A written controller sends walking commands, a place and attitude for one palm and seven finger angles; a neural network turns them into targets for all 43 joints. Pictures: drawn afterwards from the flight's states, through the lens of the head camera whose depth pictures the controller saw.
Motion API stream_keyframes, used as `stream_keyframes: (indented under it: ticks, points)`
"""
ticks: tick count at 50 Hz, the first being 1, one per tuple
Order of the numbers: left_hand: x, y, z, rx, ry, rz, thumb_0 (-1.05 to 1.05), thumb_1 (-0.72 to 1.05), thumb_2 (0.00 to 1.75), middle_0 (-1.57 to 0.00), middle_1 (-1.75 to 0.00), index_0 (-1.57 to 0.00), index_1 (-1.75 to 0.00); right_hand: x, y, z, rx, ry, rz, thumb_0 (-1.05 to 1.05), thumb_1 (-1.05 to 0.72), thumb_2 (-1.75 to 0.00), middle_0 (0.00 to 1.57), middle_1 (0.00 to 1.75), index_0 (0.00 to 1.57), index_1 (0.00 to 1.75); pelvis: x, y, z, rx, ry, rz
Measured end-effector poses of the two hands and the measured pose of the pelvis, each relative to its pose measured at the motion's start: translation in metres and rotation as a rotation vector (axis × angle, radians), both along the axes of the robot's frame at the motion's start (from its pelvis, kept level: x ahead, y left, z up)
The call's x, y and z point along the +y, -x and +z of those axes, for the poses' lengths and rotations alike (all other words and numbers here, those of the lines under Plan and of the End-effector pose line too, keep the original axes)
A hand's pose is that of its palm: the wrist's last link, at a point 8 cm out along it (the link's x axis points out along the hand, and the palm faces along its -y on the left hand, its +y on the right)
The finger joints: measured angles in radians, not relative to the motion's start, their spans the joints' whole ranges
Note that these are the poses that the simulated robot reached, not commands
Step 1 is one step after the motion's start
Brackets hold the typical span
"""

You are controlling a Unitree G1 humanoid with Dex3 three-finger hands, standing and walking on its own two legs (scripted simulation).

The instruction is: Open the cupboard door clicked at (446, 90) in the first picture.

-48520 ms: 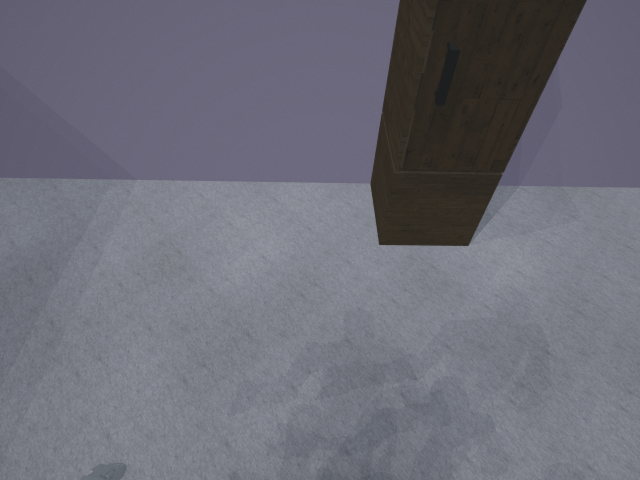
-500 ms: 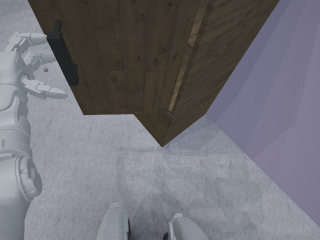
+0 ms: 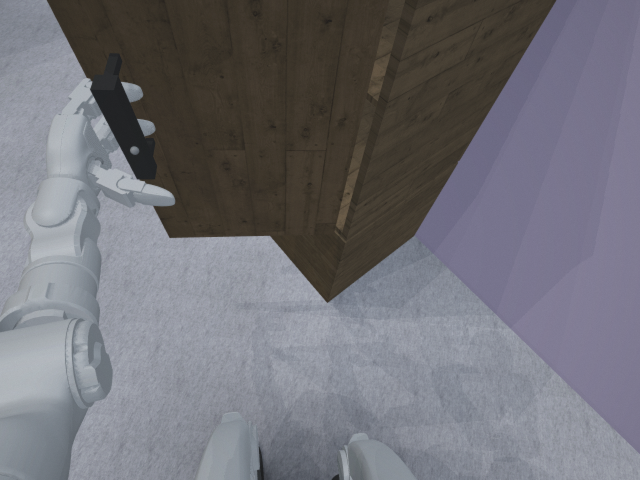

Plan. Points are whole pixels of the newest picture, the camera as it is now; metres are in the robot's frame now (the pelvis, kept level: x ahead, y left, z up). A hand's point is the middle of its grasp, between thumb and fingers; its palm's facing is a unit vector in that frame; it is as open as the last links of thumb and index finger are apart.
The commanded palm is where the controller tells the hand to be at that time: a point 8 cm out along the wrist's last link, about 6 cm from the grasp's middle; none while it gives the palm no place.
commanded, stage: slide the fingers in behind the handle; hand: left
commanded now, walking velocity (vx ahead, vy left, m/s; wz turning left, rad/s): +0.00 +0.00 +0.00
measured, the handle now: (131, 121) +0.54 +0.21 +0.08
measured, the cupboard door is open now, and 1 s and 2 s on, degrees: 55 55 63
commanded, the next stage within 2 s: close the thumb around the handle in 0.72 s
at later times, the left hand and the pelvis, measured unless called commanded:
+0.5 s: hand (146, 150) +0.49 +0.19 +0.09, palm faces +0.04 -1.00 -0.02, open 14.2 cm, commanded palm +0.47 +0.23 +0.08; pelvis +0.00 -0.01 +0.00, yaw +0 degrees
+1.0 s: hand (145, 151) +0.49 +0.19 +0.09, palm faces +0.03 -1.00 -0.01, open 13.4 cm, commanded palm +0.46 +0.23 +0.08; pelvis +0.01 +0.00 +0.00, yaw +0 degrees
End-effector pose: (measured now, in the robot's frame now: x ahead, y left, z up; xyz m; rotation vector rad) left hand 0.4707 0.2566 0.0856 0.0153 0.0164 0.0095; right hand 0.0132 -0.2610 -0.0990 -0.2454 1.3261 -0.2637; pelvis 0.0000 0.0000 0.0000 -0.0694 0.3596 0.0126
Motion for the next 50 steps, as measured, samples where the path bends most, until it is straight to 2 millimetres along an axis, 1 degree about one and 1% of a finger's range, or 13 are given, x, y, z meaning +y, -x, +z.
stream_keyframes:
  ticks: [5, 14, 24, 32, 43, 46, 50]
  points:
    - [-0.008, -0.002, 0.0, -0.011, 0.005, 0.011, -0.02, -0.5, 0.3, -0.3, -1.2, -0.3, -1.2, -0.003, 0.004, -0.001, 0.001, -0.001, -0.012, 0.01, -0.9, -0.9, 0.21, 0.3, 0.21, 0.3, -0.002, 0.0, 0.0, 0.001, -0.004, -0.005]
    - [-0.015, 0.003, 0.003, -0.019, 0.006, 0.021, -0.02, -0.5, 0.3, -0.3, -1.2, -0.29, -1.2, -0.005, 0.005, -0.001, 0.005, -0.017, -0.02, 0.01, -0.9, -0.9, 0.2, 0.3, 0.21, 0.3, -0.005, -0.002, 0.002, -0.008, -0.011, -0.005]
    - [-0.016, 0.004, 0.003, -0.02, -0.004, 0.033, -0.02, -0.5, 0.3, -0.29, -1.2, -0.26, -1.2, -0.007, -0.003, -0.001, -0.008, -0.018, -0.005, 0.01, -0.9, -0.9, 0.2, 0.3, 0.21, 0.3, -0.006, -0.003, 0.002, -0.007, -0.011, 0.0]
    - [-0.015, 0.004, 0.003, -0.022, 0.0, 0.019, -0.02, -0.5, 0.3, -0.29, -1.2, -0.26, -1.2, -0.006, -0.009, -0.001, -0.019, -0.014, 0.001, 0.01, -0.9, -0.9, 0.2, 0.3, 0.21, 0.3, -0.004, -0.005, 0.002, -0.007, -0.011, 0.0]
    - [-0.015, 0.005, 0.002, -0.025, 0.002, 0.018, -0.02, -0.5, 0.3, -0.29, -1.2, -0.27, -1.2, 0.0, -0.012, -0.001, -0.024, -0.022, -0.001, 0.01, -0.9, -0.9, 0.2, 0.3, 0.21, 0.3, 0.0, -0.006, 0.003, -0.009, -0.01, -0.003]
    - [-0.015, 0.005, 0.002, -0.025, 0.004, 0.02, -0.02, -0.47, 0.31, -0.29, -1.2, -0.27, -1.2, 0.002, -0.011, -0.001, -0.022, -0.024, -0.002, 0.01, -0.9, -0.9, 0.2, 0.3, 0.21, 0.3, 0.001, -0.005, 0.003, -0.011, -0.009, -0.002]
    - [-0.015, 0.006, 0.003, -0.027, 0.004, 0.023, -0.02, -0.37, 0.36, -0.29, -1.21, -0.27, -1.21, 0.003, -0.009, 0.0, -0.019, -0.026, -0.004, 0.01, -0.9, -0.9, 0.2, 0.3, 0.21, 0.3, 0.002, -0.005, 0.004, -0.012, -0.01, -0.004]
